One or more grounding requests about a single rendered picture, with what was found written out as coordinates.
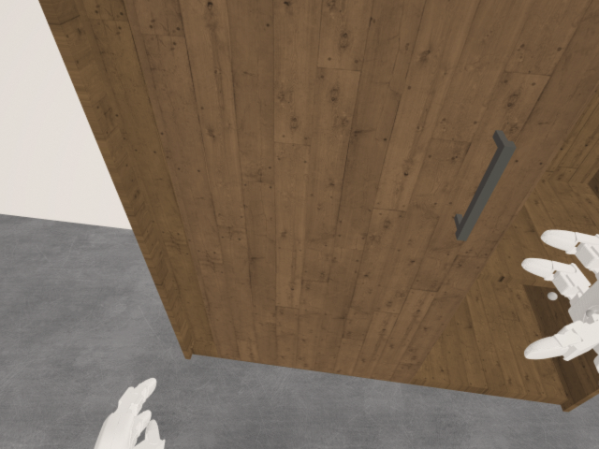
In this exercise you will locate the wardrobe door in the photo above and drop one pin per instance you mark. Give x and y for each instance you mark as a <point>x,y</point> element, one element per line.
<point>319,151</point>
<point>108,28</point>

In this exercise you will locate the robot right hand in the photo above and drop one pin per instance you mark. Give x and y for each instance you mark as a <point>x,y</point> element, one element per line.
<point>579,337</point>

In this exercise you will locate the robot left hand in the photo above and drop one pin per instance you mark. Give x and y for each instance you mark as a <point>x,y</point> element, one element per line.
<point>122,428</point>

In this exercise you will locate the handle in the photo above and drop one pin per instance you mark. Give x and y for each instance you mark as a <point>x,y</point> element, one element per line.
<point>494,172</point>

